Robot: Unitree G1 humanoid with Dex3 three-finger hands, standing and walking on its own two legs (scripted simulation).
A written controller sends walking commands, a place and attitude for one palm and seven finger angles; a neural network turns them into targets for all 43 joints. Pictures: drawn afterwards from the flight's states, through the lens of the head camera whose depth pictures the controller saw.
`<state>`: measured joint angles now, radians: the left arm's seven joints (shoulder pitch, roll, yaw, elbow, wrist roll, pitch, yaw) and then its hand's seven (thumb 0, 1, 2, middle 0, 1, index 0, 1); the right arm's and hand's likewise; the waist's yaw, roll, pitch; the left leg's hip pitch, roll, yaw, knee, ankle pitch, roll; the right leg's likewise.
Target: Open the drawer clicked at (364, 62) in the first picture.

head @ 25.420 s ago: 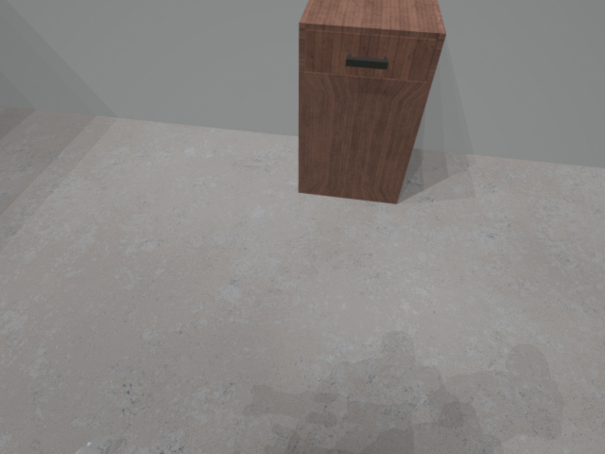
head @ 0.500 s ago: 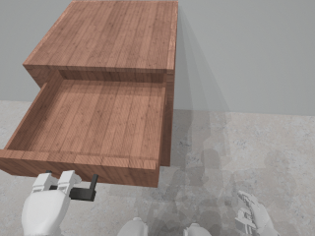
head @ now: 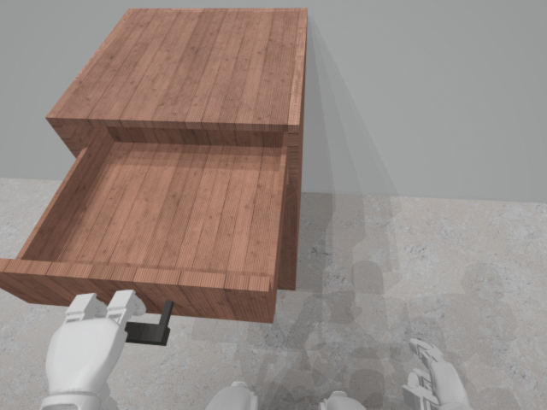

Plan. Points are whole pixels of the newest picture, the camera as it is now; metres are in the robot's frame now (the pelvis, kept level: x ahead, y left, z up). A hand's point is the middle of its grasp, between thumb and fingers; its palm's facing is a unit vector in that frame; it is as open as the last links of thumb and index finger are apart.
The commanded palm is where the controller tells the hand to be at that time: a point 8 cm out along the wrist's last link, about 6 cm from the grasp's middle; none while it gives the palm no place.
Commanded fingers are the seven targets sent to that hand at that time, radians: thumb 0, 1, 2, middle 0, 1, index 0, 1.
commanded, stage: lift the hand off the handle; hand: left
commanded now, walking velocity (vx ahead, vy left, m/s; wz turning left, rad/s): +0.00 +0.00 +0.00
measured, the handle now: (123, 317) +0.24 +0.25 -0.01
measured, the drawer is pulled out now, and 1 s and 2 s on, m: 0.30 0.30 0.30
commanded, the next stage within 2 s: draw the hand back to the body in 2.00 s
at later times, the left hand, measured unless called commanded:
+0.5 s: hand (92, 347) +0.19 +0.26 +0.01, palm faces -0.05 -0.09 -0.99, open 13.5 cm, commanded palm +0.19 +0.26 +0.08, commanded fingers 0.00 -0.50 0.30 -0.30 -1.20 -0.30 -1.20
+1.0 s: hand (80, 337) +0.20 +0.26 +0.05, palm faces -0.02 -0.11 -0.99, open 13.4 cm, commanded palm +0.18 +0.26 +0.12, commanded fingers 0.00 -0.50 0.30 -0.30 -1.20 -0.30 -1.20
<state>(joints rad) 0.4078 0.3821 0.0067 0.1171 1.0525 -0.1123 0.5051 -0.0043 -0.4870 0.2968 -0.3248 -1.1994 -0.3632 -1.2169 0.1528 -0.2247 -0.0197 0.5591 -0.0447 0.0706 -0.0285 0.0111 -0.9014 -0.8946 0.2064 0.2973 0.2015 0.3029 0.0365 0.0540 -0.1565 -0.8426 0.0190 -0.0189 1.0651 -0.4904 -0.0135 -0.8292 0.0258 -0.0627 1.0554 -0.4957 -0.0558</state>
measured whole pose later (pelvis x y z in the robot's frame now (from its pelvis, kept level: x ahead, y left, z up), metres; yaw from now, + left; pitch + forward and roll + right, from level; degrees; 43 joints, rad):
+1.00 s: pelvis +0.03 +0.02 +0.03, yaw -1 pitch +11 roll -1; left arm 0.60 0.41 0.01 -0.20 0.99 -0.09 0.40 -0.01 -0.49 0.30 -0.32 -1.20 -0.40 -1.23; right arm 0.17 -0.23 -0.02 0.50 -0.04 0.09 0.03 0.01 -0.90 -0.89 0.20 0.30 0.20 0.30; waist 0.07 0.07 -0.14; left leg -0.63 0.01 0.02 0.91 -0.47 0.02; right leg -0.62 0.02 -0.02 0.89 -0.46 -0.02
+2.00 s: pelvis +0.04 +0.02 +0.06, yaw -1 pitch +6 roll -1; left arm 0.65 0.47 0.08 -0.42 0.88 -0.05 0.23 -0.01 -0.49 0.30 -0.32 -1.20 -0.32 -1.20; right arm 0.16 -0.25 -0.01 0.48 -0.01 0.11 0.02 0.01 -0.90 -0.90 0.20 0.30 0.20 0.30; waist 0.10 0.09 -0.09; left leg -0.41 0.01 0.02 0.70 -0.39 0.02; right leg -0.40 0.02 -0.02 0.67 -0.37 -0.01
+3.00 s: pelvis +0.04 +0.02 +0.07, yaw +1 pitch -2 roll -1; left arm 0.57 0.30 0.18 -0.50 -0.02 -0.08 0.15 -0.01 -0.25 0.40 -0.29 -1.04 -0.29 -1.04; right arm 0.21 -0.19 0.05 0.59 0.01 -0.12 -0.08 0.01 -0.90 -0.90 0.20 0.30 0.20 0.30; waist 0.05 0.05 0.00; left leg -0.14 -0.01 -0.02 0.49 -0.31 0.01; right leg -0.11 0.01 -0.05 0.45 -0.30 -0.01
